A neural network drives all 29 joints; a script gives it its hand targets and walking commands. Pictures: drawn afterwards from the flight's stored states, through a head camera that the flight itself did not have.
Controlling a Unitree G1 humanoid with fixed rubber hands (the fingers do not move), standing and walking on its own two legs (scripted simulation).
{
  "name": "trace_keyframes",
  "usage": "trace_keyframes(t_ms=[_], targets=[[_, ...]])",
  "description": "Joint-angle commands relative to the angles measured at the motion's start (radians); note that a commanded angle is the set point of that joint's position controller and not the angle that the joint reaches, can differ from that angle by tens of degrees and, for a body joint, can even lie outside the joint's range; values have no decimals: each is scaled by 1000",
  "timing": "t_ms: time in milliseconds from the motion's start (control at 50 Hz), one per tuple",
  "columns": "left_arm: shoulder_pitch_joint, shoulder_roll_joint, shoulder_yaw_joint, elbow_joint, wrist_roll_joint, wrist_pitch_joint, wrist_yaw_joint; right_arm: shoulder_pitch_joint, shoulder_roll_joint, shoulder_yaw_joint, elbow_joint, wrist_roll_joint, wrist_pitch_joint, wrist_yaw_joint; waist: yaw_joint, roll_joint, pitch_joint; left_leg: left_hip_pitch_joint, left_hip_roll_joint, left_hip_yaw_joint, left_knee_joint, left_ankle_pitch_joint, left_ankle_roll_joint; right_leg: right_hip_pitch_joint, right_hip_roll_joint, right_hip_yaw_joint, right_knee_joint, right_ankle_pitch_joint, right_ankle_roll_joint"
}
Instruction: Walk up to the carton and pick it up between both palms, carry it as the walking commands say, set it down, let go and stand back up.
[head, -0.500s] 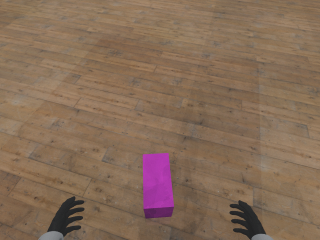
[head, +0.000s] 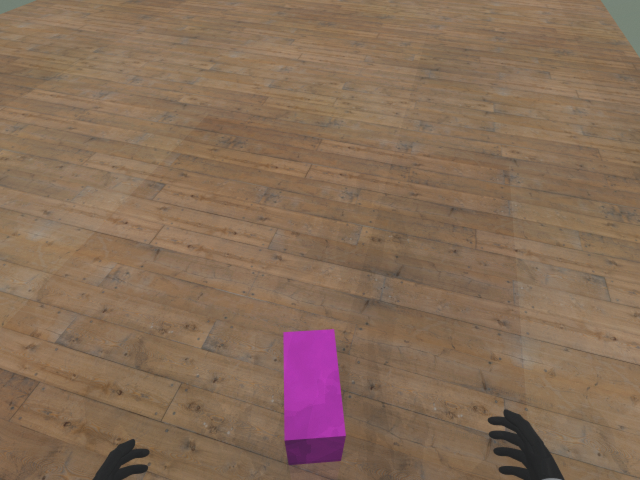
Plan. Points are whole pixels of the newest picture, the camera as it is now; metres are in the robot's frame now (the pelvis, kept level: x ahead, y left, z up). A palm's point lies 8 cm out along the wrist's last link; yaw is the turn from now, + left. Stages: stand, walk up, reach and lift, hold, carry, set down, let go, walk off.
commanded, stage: stand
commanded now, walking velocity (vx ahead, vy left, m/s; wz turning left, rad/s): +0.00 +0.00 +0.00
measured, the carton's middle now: (311, 395) +0.48 +0.06 -0.65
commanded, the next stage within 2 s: none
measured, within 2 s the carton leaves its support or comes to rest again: neither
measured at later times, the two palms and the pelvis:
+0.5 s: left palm out of the picture +0.06 +0.28 -0.09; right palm out of the picture +0.16 -0.26 -0.06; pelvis -0.02 +0.00 +0.00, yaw +0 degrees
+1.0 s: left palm out of the picture +0.05 +0.28 -0.08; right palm out of the picture +0.15 -0.26 -0.06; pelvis -0.03 +0.00 +0.00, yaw +0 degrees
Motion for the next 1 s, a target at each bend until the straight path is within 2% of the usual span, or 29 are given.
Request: trace_keyframes(t_ms=[0, 80, 260, 720, 980], targets=[[-2, 223, 25, -24, 17, -52, 7, -33, -175, -54, -15, -25, -56, -27, -68, -12, -114, 122, 129, -68, -121, 164, 30, 57, -37, 3, -47, 151, -64], [-3, 226, 26, -20, 16, -57, 4, -39, -182, -57, -19, -26, -59, -25, -67, 0, -95, 99, 130, -79, -137, 92, 30, 48, -34, 10, -55, 107, -66], [-1, 240, 29, -19, 12, -68, -5, -44, -189, -61, -23, -22, -67, -23, -68, 3, -63, 85, 129, -90, -139, 21, 33, 9, -32, 25, -68, 46, -72], [7, 252, 25, -12, 0, -77, -7, -29, -198, -55, -5, -7, -82, -25, -74, -1, -92, 142, 135, -76, -104, 165, 37, 10, -45, 30, -49, 148, -82], [10, 259, 26, -10, 0, -78, -12, -35, -205, -57, -6, -6, -84, -23, -70, 7, -48, 96, 139, -80, -125, 61, 39, -7, -45, 42, -58, 76, -88]])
